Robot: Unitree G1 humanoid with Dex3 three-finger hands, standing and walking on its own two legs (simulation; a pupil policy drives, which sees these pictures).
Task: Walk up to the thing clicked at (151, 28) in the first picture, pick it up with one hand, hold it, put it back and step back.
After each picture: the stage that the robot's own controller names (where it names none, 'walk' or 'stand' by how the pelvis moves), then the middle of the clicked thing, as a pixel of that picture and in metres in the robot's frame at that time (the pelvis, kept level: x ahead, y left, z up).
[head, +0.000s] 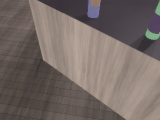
stand; out of the picture +0.74 -0.35 +0.06
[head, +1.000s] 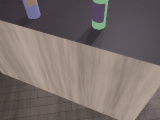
rise first; (100, 3) +0.73 -0.02 +0.09
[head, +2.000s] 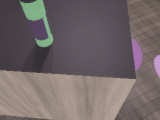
rise first; (37, 17) +0.55 +0.20 +0.10
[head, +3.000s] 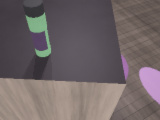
stand; (39, 30) +0.56 +0.21 +0.07
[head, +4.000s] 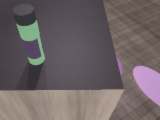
stand; (31, 38) +0.51 +0.23 +0.06
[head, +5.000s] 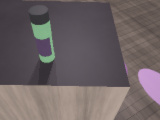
stand; (43, 36) +0.55 +0.19 +0.05
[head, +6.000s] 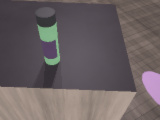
stand; (49, 39) +0.54 +0.17 +0.05
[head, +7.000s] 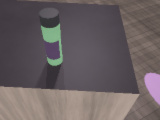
stand; (52, 39) +0.54 +0.15 +0.05
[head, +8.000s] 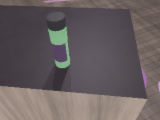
rise first; (59, 42) +0.53 +0.15 +0.06
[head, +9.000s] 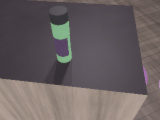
go down; (61, 37) +0.55 +0.15 +0.06
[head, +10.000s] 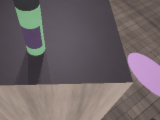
go down; (31, 25) +0.52 +0.15 +0.09
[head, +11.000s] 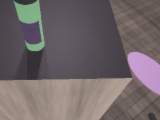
close in; (30, 20) +0.54 +0.15 +0.10
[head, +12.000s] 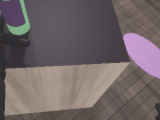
close; out of the picture +0.55 +0.17 +0.14
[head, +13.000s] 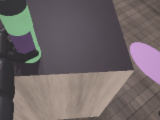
lift; (21, 30) +0.46 +0.16 +0.13
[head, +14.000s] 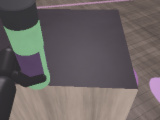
lift; (29, 50) +0.31 +0.15 +0.24
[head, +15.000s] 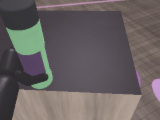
hold; (31, 49) +0.32 +0.15 +0.23
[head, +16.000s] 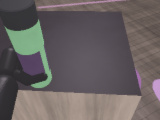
hold; (30, 49) +0.32 +0.15 +0.23
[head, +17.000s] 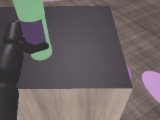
crouch; (33, 20) +0.42 +0.14 +0.25
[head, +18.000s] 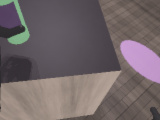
lower; (4, 3) +0.52 +0.16 +0.17
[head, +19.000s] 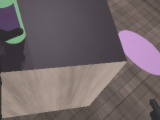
lower; (2, 3) +0.52 +0.16 +0.14
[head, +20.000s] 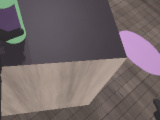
lower; (3, 4) +0.51 +0.16 +0.14
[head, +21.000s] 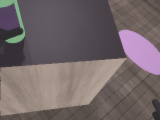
lower; (3, 3) +0.52 +0.16 +0.14
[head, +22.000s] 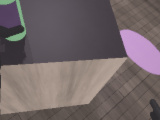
rest; (4, 0) +0.52 +0.16 +0.14
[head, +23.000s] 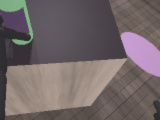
withdraw; (12, 7) +0.51 +0.15 +0.14
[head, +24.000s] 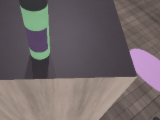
sink last; (37, 26) +0.48 +0.13 +0.11
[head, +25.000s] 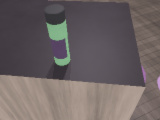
stand; (58, 38) +0.52 +0.15 +0.10
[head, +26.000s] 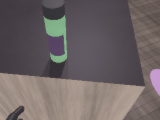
stand; (56, 33) +0.51 +0.14 +0.10
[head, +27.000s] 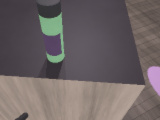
stand; (52, 32) +0.49 +0.14 +0.11
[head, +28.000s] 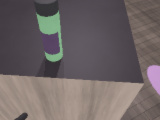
stand; (50, 31) +0.50 +0.15 +0.12
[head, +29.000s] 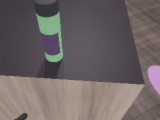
stand; (50, 31) +0.49 +0.15 +0.12
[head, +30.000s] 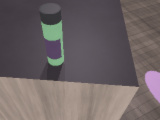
stand; (53, 38) +0.51 +0.15 +0.09
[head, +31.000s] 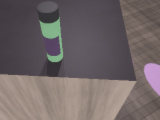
walk; (52, 35) +0.53 +0.15 +0.06
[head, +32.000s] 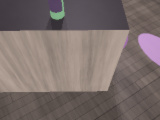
walk; out of the picture +0.74 +0.18 +0.08
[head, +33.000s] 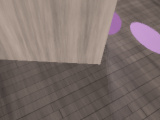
walk; out of the picture +1.08 +0.17 +0.08
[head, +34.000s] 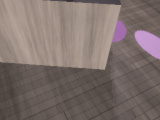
stand; out of the picture +1.13 +0.15 +0.06
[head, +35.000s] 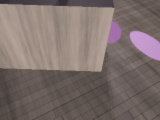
stand; out of the picture +1.11 +0.17 +0.05
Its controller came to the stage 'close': yes
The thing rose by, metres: 0.20
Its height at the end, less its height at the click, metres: +0.00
